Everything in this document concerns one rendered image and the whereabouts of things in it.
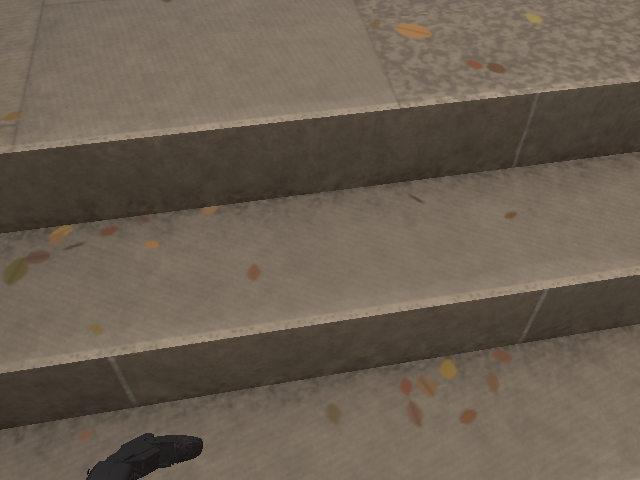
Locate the left robot hand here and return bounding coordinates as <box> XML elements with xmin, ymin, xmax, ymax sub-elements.
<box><xmin>86</xmin><ymin>433</ymin><xmax>203</xmax><ymax>480</ymax></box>

